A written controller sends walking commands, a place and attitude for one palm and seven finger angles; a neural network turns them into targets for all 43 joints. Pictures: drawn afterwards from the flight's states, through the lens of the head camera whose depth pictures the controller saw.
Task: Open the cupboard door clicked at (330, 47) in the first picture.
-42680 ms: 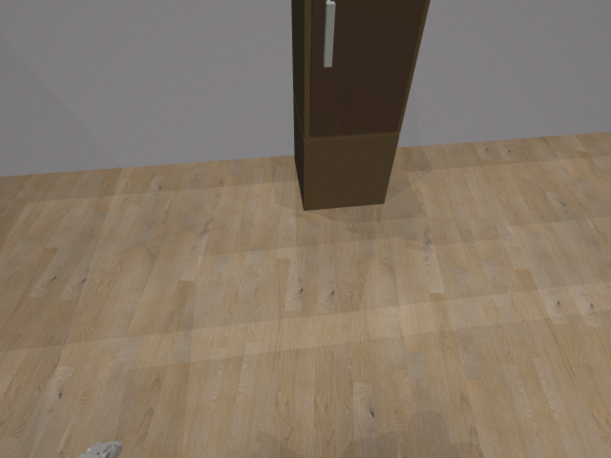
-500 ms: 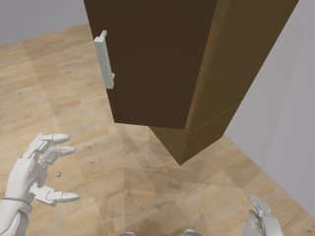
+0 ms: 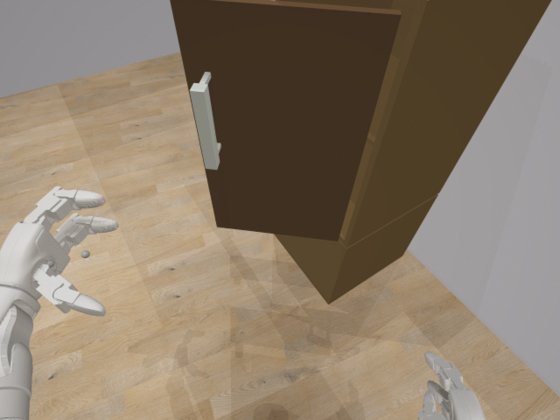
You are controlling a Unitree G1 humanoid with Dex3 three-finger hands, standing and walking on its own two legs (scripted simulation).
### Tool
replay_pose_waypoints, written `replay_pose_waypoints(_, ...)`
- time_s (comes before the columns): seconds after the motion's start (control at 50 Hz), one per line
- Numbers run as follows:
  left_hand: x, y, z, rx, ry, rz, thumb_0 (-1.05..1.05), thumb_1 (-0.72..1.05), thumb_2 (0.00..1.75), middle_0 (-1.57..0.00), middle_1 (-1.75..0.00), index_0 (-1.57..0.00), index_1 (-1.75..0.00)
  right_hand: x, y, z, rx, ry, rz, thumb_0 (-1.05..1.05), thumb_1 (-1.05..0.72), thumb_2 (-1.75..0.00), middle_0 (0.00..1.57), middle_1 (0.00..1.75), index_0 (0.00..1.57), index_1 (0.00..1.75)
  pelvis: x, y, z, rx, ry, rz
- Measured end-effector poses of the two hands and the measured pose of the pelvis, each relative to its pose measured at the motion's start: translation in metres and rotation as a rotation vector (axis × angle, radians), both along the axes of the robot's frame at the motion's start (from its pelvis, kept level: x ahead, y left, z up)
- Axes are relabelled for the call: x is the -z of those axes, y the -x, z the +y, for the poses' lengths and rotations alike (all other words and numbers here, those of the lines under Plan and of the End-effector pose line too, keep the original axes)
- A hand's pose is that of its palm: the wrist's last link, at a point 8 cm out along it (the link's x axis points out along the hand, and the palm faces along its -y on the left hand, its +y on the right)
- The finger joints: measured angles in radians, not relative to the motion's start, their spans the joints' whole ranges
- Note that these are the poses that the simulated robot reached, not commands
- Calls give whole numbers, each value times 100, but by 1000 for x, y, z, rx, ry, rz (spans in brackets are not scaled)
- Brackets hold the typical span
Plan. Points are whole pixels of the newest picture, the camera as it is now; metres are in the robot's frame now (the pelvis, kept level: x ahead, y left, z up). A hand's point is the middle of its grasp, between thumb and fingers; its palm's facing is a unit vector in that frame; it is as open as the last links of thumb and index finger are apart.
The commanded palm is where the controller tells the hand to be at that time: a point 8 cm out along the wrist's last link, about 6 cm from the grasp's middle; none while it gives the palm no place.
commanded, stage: raise the hand with hooked fingers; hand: left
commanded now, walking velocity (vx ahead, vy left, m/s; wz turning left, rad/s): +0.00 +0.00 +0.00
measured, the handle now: (209, 123) +0.61 +0.19 +0.07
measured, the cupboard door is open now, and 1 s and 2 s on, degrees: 50 50 50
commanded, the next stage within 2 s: move the hooked fingers beside the handle in 0.46 s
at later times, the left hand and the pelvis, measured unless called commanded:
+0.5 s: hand (93, 256) +0.29 +0.27 +0.09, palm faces -0.01 -1.00 -0.03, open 14.0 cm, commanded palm +0.26 +0.31 +0.09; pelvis +0.00 +0.00 +0.00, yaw -1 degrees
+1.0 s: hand (128, 208) +0.37 +0.26 +0.09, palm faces -0.04 -1.00 +0.00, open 14.0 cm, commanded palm +0.35 +0.31 +0.09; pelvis +0.00 -0.01 +0.00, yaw -1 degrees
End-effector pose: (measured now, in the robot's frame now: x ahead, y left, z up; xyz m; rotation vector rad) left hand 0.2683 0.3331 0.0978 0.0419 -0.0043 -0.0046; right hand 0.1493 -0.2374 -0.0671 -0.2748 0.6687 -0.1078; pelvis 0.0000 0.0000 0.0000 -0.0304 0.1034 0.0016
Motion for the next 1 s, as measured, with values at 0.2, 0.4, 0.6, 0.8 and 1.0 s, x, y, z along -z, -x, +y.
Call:
replay_pose_waypoints(0.2,3,-7,-5,25,19,14,-1,-50,30,-30,-120,-30,-120,-3,16,-13,37,18,29,1,-90,-90,20,30,20,30,-2,-1,1,15,-6,7)
replay_pose_waypoints(0.4,6,-1,-9,6,19,3,-1,-50,30,-30,-120,-30,-120,-1,15,-12,35,12,29,1,-90,-90,20,30,20,30,-2,2,-2,13,-5,2)
replay_pose_waypoints(0.6,4,0,-11,10,20,13,-1,-50,30,-30,-120,-30,-120,-1,7,-8,20,-6,2,1,-90,-90,20,30,20,30,-1,4,-5,10,-7,1)
replay_pose_waypoints(0.8,8,-37,-17,16,33,25,-1,-51,30,-30,-120,-30,-120,7,13,-16,22,22,52,1,-90,-90,20,30,20,30,2,8,-10,-2,-8,20)
replay_pose_waypoints(1.0,8,-86,-22,37,37,40,-1,-50,30,-30,-120,-30,-120,17,49,-33,98,37,174,1,-90,-90,20,30,20,30,4,4,-11,21,-11,67)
